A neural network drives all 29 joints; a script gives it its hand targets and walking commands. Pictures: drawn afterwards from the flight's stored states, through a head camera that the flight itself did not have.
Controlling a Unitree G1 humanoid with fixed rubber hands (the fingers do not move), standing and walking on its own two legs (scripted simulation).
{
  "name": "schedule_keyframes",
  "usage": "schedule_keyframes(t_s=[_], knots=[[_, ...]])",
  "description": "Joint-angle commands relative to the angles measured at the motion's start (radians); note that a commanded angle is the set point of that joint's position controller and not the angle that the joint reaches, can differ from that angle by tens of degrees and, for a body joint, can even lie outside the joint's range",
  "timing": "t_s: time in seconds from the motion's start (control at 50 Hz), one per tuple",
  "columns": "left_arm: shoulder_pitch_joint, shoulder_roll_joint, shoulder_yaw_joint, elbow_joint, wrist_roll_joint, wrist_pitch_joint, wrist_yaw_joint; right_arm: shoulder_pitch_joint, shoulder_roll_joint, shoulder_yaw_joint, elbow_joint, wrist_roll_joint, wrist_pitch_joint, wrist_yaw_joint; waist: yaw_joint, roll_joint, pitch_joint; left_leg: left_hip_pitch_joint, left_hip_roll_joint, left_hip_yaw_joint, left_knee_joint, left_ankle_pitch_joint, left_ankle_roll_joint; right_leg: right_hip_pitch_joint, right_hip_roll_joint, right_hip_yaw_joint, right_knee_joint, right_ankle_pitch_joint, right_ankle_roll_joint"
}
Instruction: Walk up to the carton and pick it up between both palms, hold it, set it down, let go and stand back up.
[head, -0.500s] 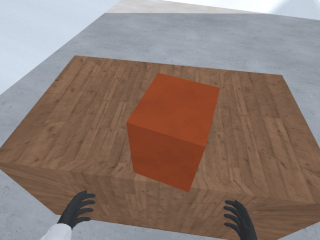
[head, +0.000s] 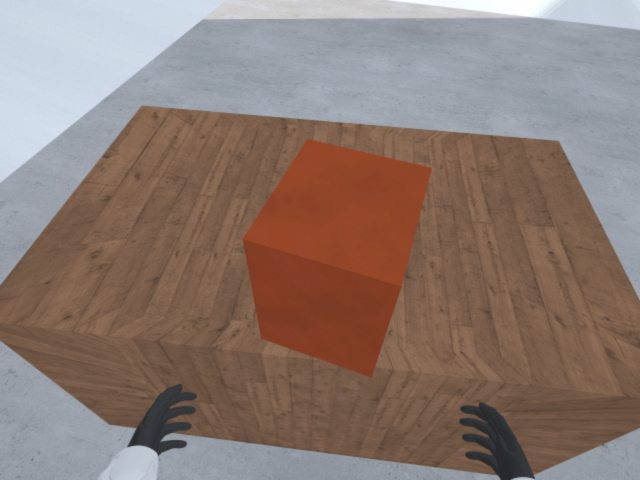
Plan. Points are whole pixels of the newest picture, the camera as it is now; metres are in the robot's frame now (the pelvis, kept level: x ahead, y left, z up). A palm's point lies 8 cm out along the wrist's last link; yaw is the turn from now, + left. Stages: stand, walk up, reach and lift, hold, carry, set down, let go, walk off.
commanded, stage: let go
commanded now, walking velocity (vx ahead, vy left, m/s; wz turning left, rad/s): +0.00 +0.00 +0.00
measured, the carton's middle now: (339, 259) +0.43 -0.01 -0.02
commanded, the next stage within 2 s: stand in 0.22 s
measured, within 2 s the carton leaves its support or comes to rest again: neither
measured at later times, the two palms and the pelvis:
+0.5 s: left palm out of the picture +0.09 +0.28 -0.09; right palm out of the picture +0.10 -0.25 -0.10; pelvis -0.01 +0.01 -0.01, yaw +1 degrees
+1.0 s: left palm out of the picture +0.02 +0.28 -0.11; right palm out of the picture +0.06 -0.24 -0.12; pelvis -0.03 +0.01 -0.01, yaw +3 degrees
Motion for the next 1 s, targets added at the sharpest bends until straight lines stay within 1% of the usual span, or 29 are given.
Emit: schedule_keyframes(t_s=[0.0,0.14,0.16,0.18,0.2,0.22,0.24,0.26,0.28,0.32,0.36,0.4,0.46,0.56,0.6,0.62,0.7,0.76,0.8,0.82,0.84,0.9,0.98], knots=[[-0.049,0.087,0.031,-0.084,0.003,-0.015,0.001,-0.044,-0.086,-0.019,-0.091,0.002,-0.022,-0.004,0.003,-0.003,-0.083,-0.012,-0.042,0.030,-0.035,0.213,-0.006,0.021,-0.006,0.016,-0.059,0.137,-0.001],[-0.063,0.089,0.032,-0.092,0.002,-0.008,0.004,-0.043,-0.085,-0.022,-0.111,-0.003,-0.013,-0.003,0.002,-0.004,-0.076,-0.017,-0.040,0.034,-0.041,0.178,0.000,0.007,-0.010,0.020,-0.061,0.112,-0.001],[-0.034,0.047,0.006,-0.131,-0.027,-0.011,0.004,-0.031,-0.128,-0.062,-0.187,0.000,-0.025,-0.005,0.053,-0.039,-0.121,-0.086,-0.063,0.044,-0.006,0.178,-0.014,0.034,-0.006,0.021,-0.024,0.112,0.009],[-0.028,0.062,0.009,-0.110,-0.022,-0.002,-0.001,-0.010,-0.119,-0.049,-0.174,0.003,-0.021,-0.009,0.025,-0.021,-0.110,-0.086,-0.059,0.045,-0.005,0.170,-0.015,0.028,-0.006,0.025,-0.017,0.129,0.004],[-0.039,0.085,0.030,-0.112,-0.008,-0.009,0.000,-0.022,-0.094,-0.018,-0.160,0.004,-0.019,-0.008,0.019,-0.025,-0.125,-0.056,-0.054,0.041,-0.014,0.195,-0.005,0.015,-0.007,0.022,-0.031,0.144,0.011],[0.080,0.165,0.074,-0.011,0.033,-0.106,0.014,0.038,-0.164,-0.037,-0.087,-0.006,0.065,-0.031,0.042,0.087,-0.154,-0.119,0.031,-0.062,0.046,0.278,0.030,-0.025,-0.095,0.076,0.038,0.242,0.013],[0.106,0.182,0.073,0.002,0.031,-0.142,0.011,0.060,-0.168,-0.034,-0.098,0.000,0.098,-0.035,0.021,0.067,-0.166,-0.085,0.050,-0.081,0.048,0.264,0.043,-0.026,-0.115,0.093,0.045,0.253,0.008],[0.087,0.174,0.071,0.006,0.028,-0.165,0.007,0.068,-0.166,-0.032,-0.104,0.003,0.112,-0.033,0.008,0.042,-0.174,-0.075,0.063,-0.093,0.053,0.266,0.050,-0.049,-0.116,0.099,0.044,0.250,0.006],[0.071,0.161,0.067,0.006,0.025,-0.179,0.004,0.068,-0.166,-0.030,-0.101,0.003,0.122,-0.030,0.001,0.018,-0.162,-0.078,0.066,-0.097,0.051,0.245,0.050,-0.069,-0.115,0.097,0.040,0.227,0.007],[0.063,0.145,0.058,0.011,0.024,-0.187,0.000,0.072,-0.173,-0.027,-0.089,0.002,0.134,-0.023,-0.006,-0.001,-0.118,-0.106,0.061,-0.096,0.037,0.164,0.046,-0.098,-0.110,0.095,0.025,0.174,0.006],[0.078,0.147,0.055,0.020,0.026,-0.188,-0.003,0.075,-0.177,-0.024,-0.083,0.000,0.140,-0.018,-0.003,0.005,-0.072,-0.140,0.056,-0.098,0.024,0.109,0.041,-0.118,-0.110,0.098,0.018,0.132,0.005],[0.095,0.158,0.051,0.029,0.026,-0.189,-0.005,0.080,-0.184,-0.020,-0.081,0.000,0.141,-0.013,-0.002,0.014,-0.073,-0.152,0.052,-0.105,0.017,0.078,0.044,-0.116,-0.111,0.100,0.022,0.106,0.005],[0.116,0.172,0.046,0.042,0.023,-0.191,-0.004,0.086,-0.195,-0.019,-0.074,0.001,0.142,-0.009,0.001,-0.002,-0.079,-0.157,0.052,-0.118,0.015,0.071,0.047,-0.113,-0.110,0.093,0.026,0.085,0.008],[0.147,0.186,0.032,0.063,0.021,-0.189,0.003,0.110,-0.206,-0.012,-0.052,0.002,0.147,-0.006,-0.001,0.003,-0.078,-0.179,0.049,-0.131,0.007,0.035,0.047,-0.115,-0.112,0.087,0.034,0.049,0.010],[0.162,0.190,0.027,0.072,0.019,-0.187,0.005,0.116,-0.209,-0.009,-0.049,0.002,0.148,-0.006,0.001,-0.004,-0.070,-0.187,0.049,-0.139,0.005,0.018,0.047,-0.121,-0.113,0.085,0.035,0.028,0.012],[0.168,0.190,0.025,0.072,0.020,-0.186,0.005,0.123,-0.211,-0.007,-0.046,0.003,0.149,-0.006,0.000,0.008,-0.070,-0.197,0.048,-0.141,0.002,0.006,0.046,-0.118,-0.113,0.086,0.037,0.019,0.012],[0.190,0.194,0.020,0.089,0.021,-0.183,0.008,0.134,-0.210,-0.003,-0.039,0.005,0.152,-0.008,0.002,0.021,-0.052,-0.221,0.046,-0.151,-0.007,-0.037,0.047,-0.134,-0.113,0.083,0.041,-0.018,0.014],[0.204,0.193,0.017,0.097,0.020,-0.182,0.009,0.141,-0.211,0.000,-0.036,0.007,0.155,-0.008,0.002,0.010,-0.030,-0.247,0.047,-0.158,-0.014,-0.068,0.047,-0.140,-0.112,0.082,0.042,-0.041,0.015],[0.214,0.190,0.017,0.104,0.021,-0.181,0.008,0.146,-0.212,0.001,-0.034,0.008,0.155,-0.009,0.003,0.024,-0.033,-0.254,0.045,-0.161,-0.019,-0.085,0.047,-0.141,-0.111,0.079,0.047,-0.050,0.016],[0.215,0.193,0.016,0.106,0.022,-0.182,0.008,0.147,-0.210,0.002,-0.035,0.008,0.155,-0.009,0.001,0.018,-0.032,-0.258,0.044,-0.162,-0.019,-0.093,0.046,-0.142,-0.110,0.079,0.048,-0.055,0.015],[0.217,0.190,0.016,0.108,0.023,-0.182,0.008,0.148,-0.211,0.002,-0.035,0.009,0.156,-0.010,0.003,0.031,-0.026,-0.265,0.043,-0.163,-0.021,-0.105,0.046,-0.148,-0.110,0.079,0.048,-0.064,0.014],[0.228,0.192,0.016,0.115,0.021,-0.182,0.008,0.155,-0.208,0.005,-0.031,0.008,0.157,-0.010,0.001,0.017,-0.030,-0.263,0.041,-0.165,-0.014,-0.095,0.045,-0.152,-0.112,0.082,0.047,-0.067,0.013],[0.238,0.190,0.015,0.124,0.021,-0.182,0.008,0.159,-0.211,0.006,-0.027,0.009,0.158,-0.011,0.001,0.025,-0.027,-0.266,0.039,-0.167,-0.009,-0.101,0.046,-0.162,-0.111,0.082,0.047,-0.076,0.012]])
